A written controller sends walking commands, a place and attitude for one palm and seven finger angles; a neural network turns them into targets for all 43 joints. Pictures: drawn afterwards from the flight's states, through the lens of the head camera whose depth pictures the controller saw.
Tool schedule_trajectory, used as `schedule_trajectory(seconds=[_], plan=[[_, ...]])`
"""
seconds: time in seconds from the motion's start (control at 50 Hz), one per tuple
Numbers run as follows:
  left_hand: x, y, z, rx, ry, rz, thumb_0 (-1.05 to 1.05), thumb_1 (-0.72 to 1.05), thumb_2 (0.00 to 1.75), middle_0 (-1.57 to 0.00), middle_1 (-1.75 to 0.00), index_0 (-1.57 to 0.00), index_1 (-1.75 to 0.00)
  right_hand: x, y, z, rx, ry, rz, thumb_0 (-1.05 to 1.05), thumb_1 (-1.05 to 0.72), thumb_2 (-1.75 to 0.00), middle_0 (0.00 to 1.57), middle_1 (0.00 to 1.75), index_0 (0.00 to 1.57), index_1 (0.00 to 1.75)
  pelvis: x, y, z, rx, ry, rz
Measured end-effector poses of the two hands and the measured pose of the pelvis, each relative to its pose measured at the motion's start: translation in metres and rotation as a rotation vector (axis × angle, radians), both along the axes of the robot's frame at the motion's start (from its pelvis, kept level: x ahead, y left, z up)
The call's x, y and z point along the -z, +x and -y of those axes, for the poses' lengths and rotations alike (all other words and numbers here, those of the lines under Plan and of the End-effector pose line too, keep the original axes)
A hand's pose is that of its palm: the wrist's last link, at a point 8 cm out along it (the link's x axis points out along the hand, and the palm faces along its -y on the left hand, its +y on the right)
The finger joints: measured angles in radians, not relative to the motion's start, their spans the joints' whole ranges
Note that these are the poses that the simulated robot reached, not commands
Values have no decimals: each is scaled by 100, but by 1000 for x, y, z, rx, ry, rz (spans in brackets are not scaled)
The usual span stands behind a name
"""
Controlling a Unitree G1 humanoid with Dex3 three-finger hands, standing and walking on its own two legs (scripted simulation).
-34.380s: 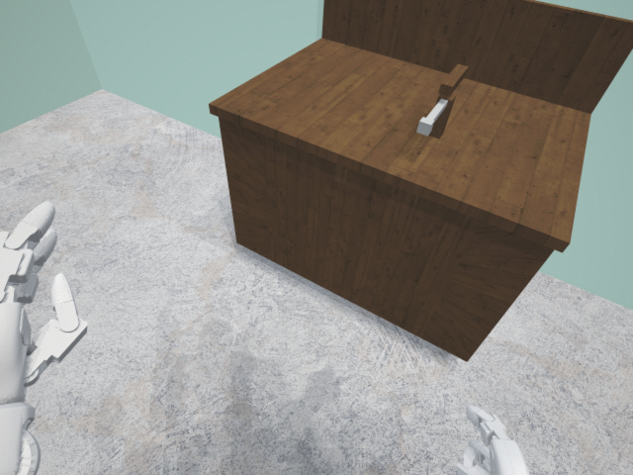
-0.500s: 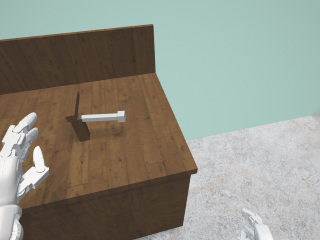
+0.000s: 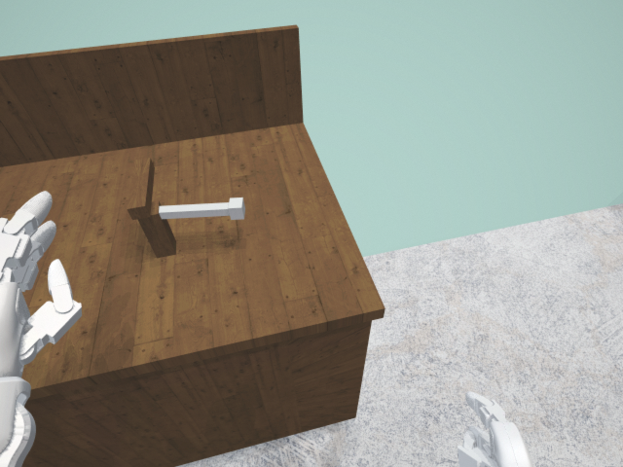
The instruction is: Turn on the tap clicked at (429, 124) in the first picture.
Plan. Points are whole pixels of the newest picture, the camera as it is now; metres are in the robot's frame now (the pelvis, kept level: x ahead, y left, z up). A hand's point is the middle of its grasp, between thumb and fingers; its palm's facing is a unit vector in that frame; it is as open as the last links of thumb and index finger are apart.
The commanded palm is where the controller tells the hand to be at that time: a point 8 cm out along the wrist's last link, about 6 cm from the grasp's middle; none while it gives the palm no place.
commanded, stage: step back with the hand held close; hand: left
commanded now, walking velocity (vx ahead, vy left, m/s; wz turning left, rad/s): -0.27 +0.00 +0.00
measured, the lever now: (237, 208) +0.52 +0.19 +0.03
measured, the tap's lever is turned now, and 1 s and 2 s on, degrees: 79 79 79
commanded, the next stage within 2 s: stop stepping back and stand still in 1.00 s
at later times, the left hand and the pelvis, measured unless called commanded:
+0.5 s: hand (12, 405) +0.13 +0.27 +0.15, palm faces +0.41 -0.80 -0.44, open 7.4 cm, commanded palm +0.07 +0.31 +0.18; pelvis -0.08 +0.02 -0.01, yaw +2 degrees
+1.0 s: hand out of the picture +0.06 +0.28 +0.16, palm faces +0.44 -0.80 -0.41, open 7.4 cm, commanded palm +0.01 +0.30 +0.18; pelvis -0.15 +0.02 -0.01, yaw +0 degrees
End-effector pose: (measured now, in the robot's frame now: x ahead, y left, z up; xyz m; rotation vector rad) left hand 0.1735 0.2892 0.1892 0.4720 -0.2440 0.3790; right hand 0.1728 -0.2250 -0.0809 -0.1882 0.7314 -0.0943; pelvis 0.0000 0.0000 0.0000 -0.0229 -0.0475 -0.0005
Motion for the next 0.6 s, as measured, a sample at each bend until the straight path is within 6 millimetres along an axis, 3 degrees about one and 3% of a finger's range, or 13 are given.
schedule_trajectory(seconds=[0.14, 0.3, 0.38, 0.6], plan=[[29, -18, 9, 69, -41, -143, 1, 89, 90, -21, -31, -21, -30, -3, -23, 2, 47, -22, -9, 1, -91, -89, 20, 30, 20, 30, 1, -18, -11, 15, 5, -25], [9, -55, -13, 42, 55, -54, 1, 89, 90, -22, -31, -22, -30, -2, -51, -6, 38, -53, -17, 1, -91, -89, 20, 30, 20, 30, 5, -47, -19, 2, -8, -33], [8, -69, -22, 2, 57, -26, 1, 89, 90, -21, -31, -21, -30, 0, -63, -14, 29, -46, 0, 1, -91, -89, 20, 30, 20, 30, 6, -59, -24, 1, -11, -34], [18, -103, -14, 0, 39, -7, 1, 89, 90, -21, -31, -21, -30, 8, -89, -23, -22, -37, -16, 1, -91, -89, 20, 30, 20, 30, 12, -88, -19, -44, -2, -26]])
